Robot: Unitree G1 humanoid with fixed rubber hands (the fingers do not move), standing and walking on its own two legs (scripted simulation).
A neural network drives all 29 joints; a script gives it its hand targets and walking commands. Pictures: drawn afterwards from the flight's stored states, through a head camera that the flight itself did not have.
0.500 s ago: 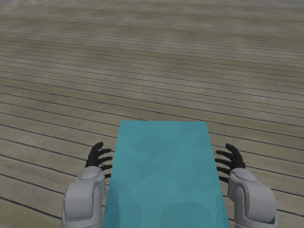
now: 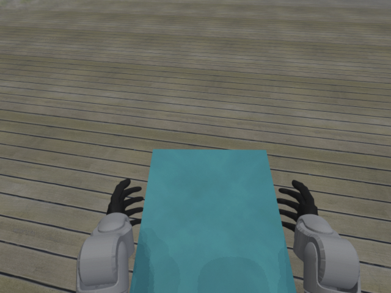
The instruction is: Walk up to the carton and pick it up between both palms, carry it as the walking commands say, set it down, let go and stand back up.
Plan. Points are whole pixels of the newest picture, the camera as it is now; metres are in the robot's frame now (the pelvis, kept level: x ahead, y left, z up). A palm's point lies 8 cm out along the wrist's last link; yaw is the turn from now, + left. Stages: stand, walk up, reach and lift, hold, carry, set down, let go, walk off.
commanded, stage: carry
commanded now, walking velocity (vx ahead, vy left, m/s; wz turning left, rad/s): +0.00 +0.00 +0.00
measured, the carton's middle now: (209, 224) +0.30 -0.01 +0.01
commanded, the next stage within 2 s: none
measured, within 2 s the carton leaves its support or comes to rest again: neither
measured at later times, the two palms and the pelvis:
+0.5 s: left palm (117, 218) +0.27 +0.17 +0.09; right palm (296, 216) +0.27 -0.16 +0.09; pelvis +0.00 +0.00 +0.00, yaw +0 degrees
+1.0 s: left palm (120, 212) +0.29 +0.17 +0.08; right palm (291, 211) +0.29 -0.16 +0.08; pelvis +0.02 +0.00 +0.00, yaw +0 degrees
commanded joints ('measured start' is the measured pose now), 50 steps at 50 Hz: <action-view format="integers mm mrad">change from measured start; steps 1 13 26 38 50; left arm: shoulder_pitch -420 -521 -391 -507 -444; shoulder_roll -795 -944 -813 -858 -718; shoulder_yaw -525 -683 -543 -608 -442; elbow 137 -177 91 -71 238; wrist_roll -316 -447 -325 -401 -261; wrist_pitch -45 -80 -102 -154 -178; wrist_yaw -254 -268 -250 -244 -259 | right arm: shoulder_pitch -462 -511 -436 -499 -452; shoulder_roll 763 923 772 836 708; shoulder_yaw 569 694 573 618 458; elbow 93 -184 46 -88 227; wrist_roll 311 397 311 364 226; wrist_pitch -47 -79 -109 -154 -183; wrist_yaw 265 268 259 255 264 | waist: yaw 18 15 19 18 17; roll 5 -30 19 5 -43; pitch -193 -228 -281 -298 -298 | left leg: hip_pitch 42 28 108 132 95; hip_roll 137 107 143 144 139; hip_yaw -138 -137 -131 -132 -139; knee -125 -127 -84 -57 -67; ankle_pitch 240 37 365 429 287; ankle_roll -1 18 -2 -1 14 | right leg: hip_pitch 127 105 124 121 133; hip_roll -87 -81 -80 -74 -68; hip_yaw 82 106 91 68 81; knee -59 -78 -28 -20 -27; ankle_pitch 63 -25 120 134 63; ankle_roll -64 -80 -73 -76 -80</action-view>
